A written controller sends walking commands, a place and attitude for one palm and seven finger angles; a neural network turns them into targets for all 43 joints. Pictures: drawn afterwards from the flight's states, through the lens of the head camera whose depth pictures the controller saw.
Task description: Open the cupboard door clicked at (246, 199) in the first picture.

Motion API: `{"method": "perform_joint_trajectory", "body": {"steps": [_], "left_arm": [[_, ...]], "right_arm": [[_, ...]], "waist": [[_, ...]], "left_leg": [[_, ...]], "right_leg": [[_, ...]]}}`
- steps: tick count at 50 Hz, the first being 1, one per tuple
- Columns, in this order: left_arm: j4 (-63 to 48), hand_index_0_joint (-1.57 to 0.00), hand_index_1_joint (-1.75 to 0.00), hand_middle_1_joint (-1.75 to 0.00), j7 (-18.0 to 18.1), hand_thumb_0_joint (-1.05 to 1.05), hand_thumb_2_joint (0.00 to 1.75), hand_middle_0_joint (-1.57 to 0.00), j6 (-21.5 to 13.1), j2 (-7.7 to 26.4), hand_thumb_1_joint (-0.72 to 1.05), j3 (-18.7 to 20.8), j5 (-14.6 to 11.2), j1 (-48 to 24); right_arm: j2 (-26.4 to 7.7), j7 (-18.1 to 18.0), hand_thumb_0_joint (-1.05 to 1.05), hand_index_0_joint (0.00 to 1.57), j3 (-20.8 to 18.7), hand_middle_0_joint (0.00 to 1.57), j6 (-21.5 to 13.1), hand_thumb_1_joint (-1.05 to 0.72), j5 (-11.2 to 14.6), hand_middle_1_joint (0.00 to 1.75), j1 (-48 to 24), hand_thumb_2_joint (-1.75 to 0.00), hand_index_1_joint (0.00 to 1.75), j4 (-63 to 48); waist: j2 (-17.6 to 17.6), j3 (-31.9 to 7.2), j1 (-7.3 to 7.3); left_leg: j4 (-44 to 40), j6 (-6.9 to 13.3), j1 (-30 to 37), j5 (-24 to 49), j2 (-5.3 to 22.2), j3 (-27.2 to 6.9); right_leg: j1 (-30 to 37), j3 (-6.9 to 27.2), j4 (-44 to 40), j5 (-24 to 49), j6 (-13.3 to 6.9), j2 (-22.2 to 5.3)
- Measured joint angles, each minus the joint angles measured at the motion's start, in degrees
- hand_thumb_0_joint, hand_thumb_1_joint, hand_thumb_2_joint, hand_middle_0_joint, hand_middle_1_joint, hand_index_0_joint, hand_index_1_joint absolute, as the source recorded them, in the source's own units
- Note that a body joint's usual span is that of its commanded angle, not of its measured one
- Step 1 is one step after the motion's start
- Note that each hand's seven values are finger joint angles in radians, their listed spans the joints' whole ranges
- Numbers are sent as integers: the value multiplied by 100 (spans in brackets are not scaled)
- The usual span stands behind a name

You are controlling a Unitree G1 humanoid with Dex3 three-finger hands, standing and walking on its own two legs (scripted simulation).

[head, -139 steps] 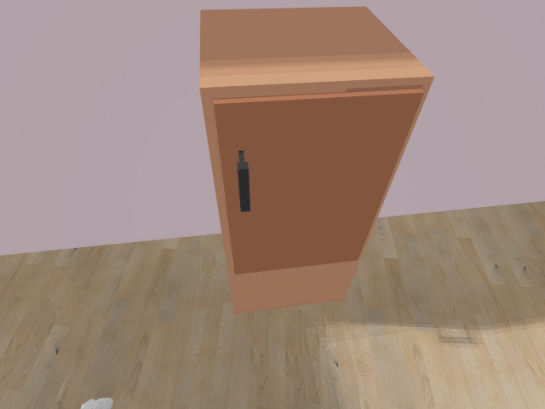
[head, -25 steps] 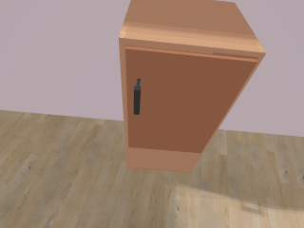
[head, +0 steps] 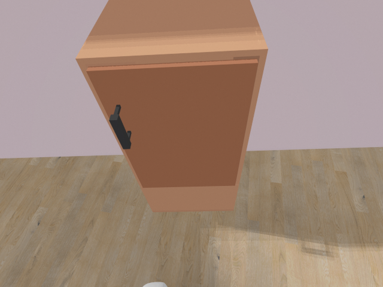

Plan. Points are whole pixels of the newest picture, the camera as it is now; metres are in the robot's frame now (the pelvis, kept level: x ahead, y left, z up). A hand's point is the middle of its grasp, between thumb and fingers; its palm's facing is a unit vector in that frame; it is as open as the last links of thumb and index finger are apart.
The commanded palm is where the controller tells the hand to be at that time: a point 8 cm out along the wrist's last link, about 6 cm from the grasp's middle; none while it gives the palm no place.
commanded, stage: come to a stop and stand still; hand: left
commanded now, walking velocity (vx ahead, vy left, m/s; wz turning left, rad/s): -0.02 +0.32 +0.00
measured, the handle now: (122, 127) +0.52 +0.22 -0.01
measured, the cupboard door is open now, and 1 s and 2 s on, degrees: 0 0 0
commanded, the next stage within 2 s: look again from close up in 1.46 s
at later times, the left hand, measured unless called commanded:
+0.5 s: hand out of the picture -0.07 +0.24 -0.18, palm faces +0.12 -0.97 -0.22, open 7.4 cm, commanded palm none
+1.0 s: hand out of the picture +0.04 +0.23 -0.16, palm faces -0.08 -0.99 -0.15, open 7.4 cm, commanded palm none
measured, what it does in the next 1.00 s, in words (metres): steps on the spot: left foot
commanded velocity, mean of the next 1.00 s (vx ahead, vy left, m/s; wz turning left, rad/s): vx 0.04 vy -0.03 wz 0.00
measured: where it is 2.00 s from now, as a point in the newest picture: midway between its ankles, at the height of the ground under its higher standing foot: outside the picture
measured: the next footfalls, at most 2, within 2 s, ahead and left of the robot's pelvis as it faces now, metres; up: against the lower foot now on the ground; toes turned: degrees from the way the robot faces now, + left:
left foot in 0.48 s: +0.01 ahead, +0.15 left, +0.00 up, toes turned +3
right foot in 1.08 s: -0.02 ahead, -0.09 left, +0.00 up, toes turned -3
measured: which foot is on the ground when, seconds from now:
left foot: up 0.00-0.46, down 0.48-1.00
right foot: down 0.00-0.48, up 0.50-1.00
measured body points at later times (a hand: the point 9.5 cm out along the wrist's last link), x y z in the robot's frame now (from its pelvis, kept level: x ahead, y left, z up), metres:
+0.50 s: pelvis -0.05 +0.05 +0.00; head -0.04 +0.07 +0.45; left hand -0.07 +0.29 -0.16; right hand +0.07 -0.19 -0.13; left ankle -0.06 +0.16 -0.73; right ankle +0.02 -0.12 -0.72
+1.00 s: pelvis -0.05 +0.06 +0.02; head -0.01 +0.08 +0.47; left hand +0.05 +0.28 -0.15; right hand -0.15 -0.17 -0.12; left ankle -0.06 +0.16 -0.73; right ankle -0.06 -0.10 -0.70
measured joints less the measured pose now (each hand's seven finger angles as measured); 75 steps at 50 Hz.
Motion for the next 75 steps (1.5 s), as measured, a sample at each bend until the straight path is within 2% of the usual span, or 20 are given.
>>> {"method": "perform_joint_trajectory", "body": {"steps": [2,8,12,15,18,22,24,26,28,32,37,45,49,52,54,58,61,63,67,75], "left_arm": [[62,-20,-30,-30,50,0,90,-20,-37,-73,91,-56,-12,54],[113,-20,-30,-30,175,0,90,-20,-117,-102,92,-108,-15,142],[112,-20,-30,-30,256,0,90,-20,-138,-105,91,-97,-10,205],[135,-20,-30,-30,287,0,90,-20,-102,-83,91,-79,16,309],[173,-20,-30,-30,265,0,90,-20,-31,-16,91,-53,50,447],[243,-20,-30,-30,189,0,90,-20,84,131,90,-3,69,639],[304,-20,-30,-30,158,1,90,-20,145,186,90,1,26,743],[419,-20,-30,-30,146,1,90,-20,229,278,90,26,-16,726],[464,-20,-30,-30,120,1,90,-20,263,333,90,51,-3,739],[446,-20,-30,-30,18,1,90,-20,197,407,91,97,23,725],[393,-20,-30,-30,-49,1,90,-19,244,435,91,117,23,647],[309,-20,-30,-30,-70,1,90,-19,355,339,91,47,-2,196],[241,-20,-30,-30,-60,1,90,-19,295,229,91,-20,-42,-147],[187,-20,-30,-30,-35,1,90,-19,172,119,91,-62,-82,-357],[169,-20,-30,-30,-3,0,90,-19,47,79,91,-91,-99,-410],[333,-20,-30,-30,86,0,90,-20,-100,-196,91,-203,-108,-372],[373,-20,-30,-30,161,-1,90,-20,-186,-294,92,-176,-167,-295],[390,-20,-30,-30,198,-2,90,-20,-228,-282,93,-158,-187,-273],[471,-20,-30,-30,239,-4,90,-20,-187,-110,95,-94,-177,-126],[765,-20,-30,-30,194,-2,90,-20,-98,11,94,-167,-122,335]], "right_arm": [[-33,44,1,20,33,19,-35,-91,15,30,-32,-90,30,5],[112,113,1,19,156,19,-11,-91,37,30,-214,-90,30,-98],[183,156,1,20,174,19,105,-91,6,30,-471,-90,30,-246],[211,199,1,20,168,19,149,-91,-6,30,-663,-90,30,-390],[244,245,1,20,175,19,128,-91,10,30,-790,-90,30,-508],[327,273,1,20,232,19,-39,-91,61,30,-773,-90,30,-571],[346,260,0,20,280,19,-182,-91,61,30,-644,-90,30,-566],[481,226,0,20,336,19,-234,-91,13,30,-509,-90,30,-476],[588,161,0,20,379,20,-249,-92,-25,30,-303,-90,30,-414],[590,60,0,20,421,20,-292,-94,-31,30,45,-90,30,-285],[597,-56,0,20,413,20,-364,-93,-12,30,397,-90,30,-133],[629,-138,0,20,397,20,-393,-91,-48,30,855,-90,30,158],[648,-98,1,20,399,20,-345,-91,-76,30,997,-90,30,308],[671,-55,1,20,395,20,-307,-90,-54,30,1076,-90,30,429],[711,-25,1,20,395,20,-297,-90,-12,30,1137,-90,30,509],[653,0,1,20,401,20,-202,-91,27,30,1003,-90,30,605],[693,2,1,20,414,20,-200,-91,33,30,811,-90,30,589],[715,-5,1,20,417,20,-240,-91,46,30,637,-90,30,581],[789,-11,1,20,427,20,-289,-91,46,30,275,-90,30,535],[490,-45,2,20,409,20,-315,-93,55,30,-93,-90,30,450]], "waist": [[-39,-49,32],[-230,-83,169],[-299,2,294],[-351,52,371],[-424,47,440],[-562,-77,505],[-535,-228,460],[-663,-263,416],[-691,-362,348],[-781,-476,234],[-921,-478,98],[-837,-318,-206],[-664,-222,-351],[-551,-212,-385],[-591,-267,-338],[-244,-346,-334],[-194,-371,-252],[-179,-339,-175],[-365,-395,-28],[-403,-310,118]], "left_leg": [[191,16,-59,247,-174,79],[-94,-87,31,427,-520,173],[307,-128,-148,449,-640,53],[407,-133,-225,503,-630,-30],[35,-105,-99,555,-554,-48],[-1310,-13,514,785,-472,40],[-2180,58,926,965,-429,13],[-2122,233,938,1039,-532,53],[-2329,355,1040,1212,-538,62],[-3012,440,1266,1625,-574,99],[-3415,505,1327,1843,-640,235],[-3473,469,1269,1858,-549,308],[-3316,369,1196,1773,-429,250],[-3063,254,1095,1630,-384,204],[-2772,155,1006,1449,-438,230],[-2360,64,960,865,-261,106],[-2330,37,955,1012,-185,91],[-2488,18,1023,1470,-129,66],[-2677,-83,1213,1412,-149,125],[-2951,-69,1381,1524,-158,214]], "right_leg": [[119,-8,-208,97,-57,34],[272,-90,-491,249,-195,90],[238,-139,-528,347,-189,34],[171,-126,-527,434,-124,-71],[92,-71,-517,524,-19,-198],[-39,40,-446,607,170,-345],[-188,66,-205,457,256,-336],[-299,290,234,-327,236,-277],[-457,429,873,-629,198,-90],[-783,569,2113,-252,213,185],[-876,668,2548,47,299,276],[-591,619,1707,-286,306,105],[-238,443,805,-620,229,73],[193,308,-99,-245,165,112],[584,281,-808,214,105,73],[758,126,-767,-30,-81,251],[902,23,-798,-76,-151,312],[965,-37,-740,-133,-170,367],[1060,6,-786,-156,-182,342],[1172,82,-1010,-27,-166,343]]}}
